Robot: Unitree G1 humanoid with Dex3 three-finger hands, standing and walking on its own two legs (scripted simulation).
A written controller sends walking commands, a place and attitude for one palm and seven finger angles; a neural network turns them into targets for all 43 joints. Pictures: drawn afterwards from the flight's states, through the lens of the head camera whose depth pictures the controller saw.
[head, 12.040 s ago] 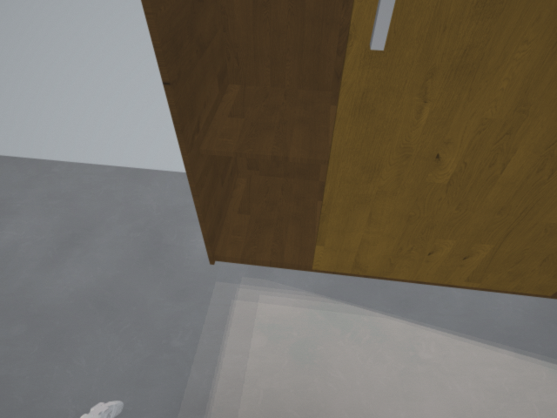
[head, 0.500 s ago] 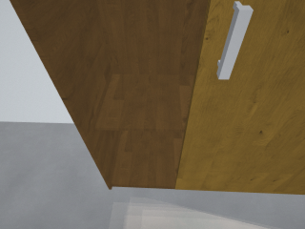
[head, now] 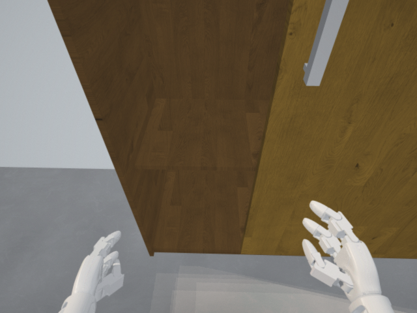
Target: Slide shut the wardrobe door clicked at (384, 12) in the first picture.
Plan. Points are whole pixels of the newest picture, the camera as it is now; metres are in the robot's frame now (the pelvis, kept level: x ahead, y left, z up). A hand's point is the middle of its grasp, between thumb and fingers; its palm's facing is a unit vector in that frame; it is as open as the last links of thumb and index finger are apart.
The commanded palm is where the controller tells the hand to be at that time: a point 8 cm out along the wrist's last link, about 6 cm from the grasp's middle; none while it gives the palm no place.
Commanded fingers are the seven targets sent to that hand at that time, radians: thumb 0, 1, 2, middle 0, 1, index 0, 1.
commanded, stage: raise the hand with hooked fingers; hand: right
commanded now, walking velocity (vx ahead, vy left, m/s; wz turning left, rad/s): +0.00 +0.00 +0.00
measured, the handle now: (320, 36) +0.52 -0.16 +0.31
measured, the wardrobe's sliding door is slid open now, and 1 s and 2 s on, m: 0.42 0.42 0.42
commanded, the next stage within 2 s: move the hooked fingers beside the handle in 1.70 s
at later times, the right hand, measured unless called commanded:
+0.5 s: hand (393, 206) +0.27 -0.25 +0.16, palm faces +0.02 +0.99 -0.10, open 11.4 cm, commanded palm +0.23 -0.29 +0.16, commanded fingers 0.00 0.17 -0.44 0.28 0.99 0.28 0.99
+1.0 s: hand out of the picture +0.26 -0.32 +0.26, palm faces +0.11 +0.98 -0.18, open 13.8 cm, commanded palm +0.22 -0.35 +0.27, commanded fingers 0.00 0.50 -0.30 0.30 1.20 0.30 1.20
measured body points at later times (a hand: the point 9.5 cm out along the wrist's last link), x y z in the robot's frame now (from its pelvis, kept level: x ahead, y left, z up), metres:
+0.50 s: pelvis +0.03 +0.00 +0.02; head +0.02 +0.01 +0.47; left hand +0.19 +0.23 -0.05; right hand +0.26 -0.30 +0.17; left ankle +0.00 +0.08 -0.70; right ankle +0.07 -0.11 -0.70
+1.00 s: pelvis +0.01 -0.03 +0.03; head -0.02 -0.02 +0.48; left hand +0.24 +0.15 -0.02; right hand +0.25 -0.38 +0.27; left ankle +0.00 +0.08 -0.70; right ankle +0.07 -0.11 -0.70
